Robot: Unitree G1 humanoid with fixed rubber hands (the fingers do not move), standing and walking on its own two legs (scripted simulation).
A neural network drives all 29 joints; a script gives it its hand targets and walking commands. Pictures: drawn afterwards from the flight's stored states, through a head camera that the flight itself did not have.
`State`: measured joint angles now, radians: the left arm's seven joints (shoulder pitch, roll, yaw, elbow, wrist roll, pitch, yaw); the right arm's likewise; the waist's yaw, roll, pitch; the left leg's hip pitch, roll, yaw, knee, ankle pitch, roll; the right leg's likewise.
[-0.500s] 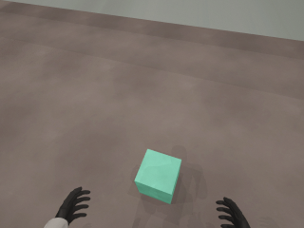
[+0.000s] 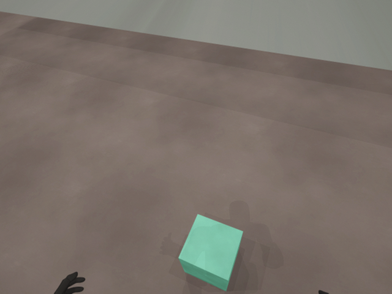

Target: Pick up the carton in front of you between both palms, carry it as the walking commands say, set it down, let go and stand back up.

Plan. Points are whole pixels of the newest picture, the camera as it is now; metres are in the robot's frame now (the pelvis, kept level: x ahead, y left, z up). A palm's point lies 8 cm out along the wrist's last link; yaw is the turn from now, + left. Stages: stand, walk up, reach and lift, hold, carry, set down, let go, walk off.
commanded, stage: stand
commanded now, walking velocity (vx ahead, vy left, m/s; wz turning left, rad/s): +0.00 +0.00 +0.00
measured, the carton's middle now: (212, 253) +0.38 +0.00 -0.66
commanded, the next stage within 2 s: none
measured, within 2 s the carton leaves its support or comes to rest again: rests again in 1.04 s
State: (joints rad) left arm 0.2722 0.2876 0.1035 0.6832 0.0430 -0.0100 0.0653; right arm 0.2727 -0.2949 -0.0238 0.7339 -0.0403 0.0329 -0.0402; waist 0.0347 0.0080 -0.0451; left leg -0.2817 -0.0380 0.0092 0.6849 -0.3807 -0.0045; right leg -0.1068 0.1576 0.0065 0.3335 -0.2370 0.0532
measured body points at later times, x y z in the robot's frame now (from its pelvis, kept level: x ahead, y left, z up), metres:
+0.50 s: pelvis +0.08 -0.08 -0.04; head +0.13 -0.10 +0.41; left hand +0.18 +0.23 -0.13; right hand +0.21 -0.38 -0.15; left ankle -0.01 +0.11 -0.74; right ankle +0.05 -0.24 -0.74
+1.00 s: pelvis +0.16 -0.10 -0.03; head +0.17 -0.12 +0.42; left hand +0.28 +0.20 -0.12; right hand +0.28 -0.42 -0.13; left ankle +0.17 +0.04 -0.75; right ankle +0.15 -0.22 -0.75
